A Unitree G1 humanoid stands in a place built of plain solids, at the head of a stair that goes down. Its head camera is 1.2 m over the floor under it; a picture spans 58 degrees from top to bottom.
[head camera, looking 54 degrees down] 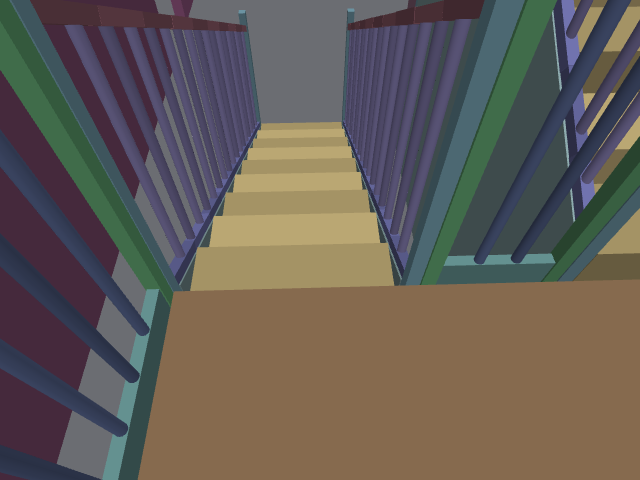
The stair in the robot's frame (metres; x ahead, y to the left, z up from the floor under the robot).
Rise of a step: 0.15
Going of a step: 0.28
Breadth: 0.73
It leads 2 degrees to the left of straight ahead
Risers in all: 10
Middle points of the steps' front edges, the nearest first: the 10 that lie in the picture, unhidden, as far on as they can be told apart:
0.68 0.10 0.00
0.96 0.10 -0.15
1.24 0.11 -0.30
1.51 0.12 -0.45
1.79 0.13 -0.60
2.07 0.14 -0.76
2.35 0.14 -0.91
2.63 0.15 -1.06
2.90 0.16 -1.21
3.18 0.17 -1.36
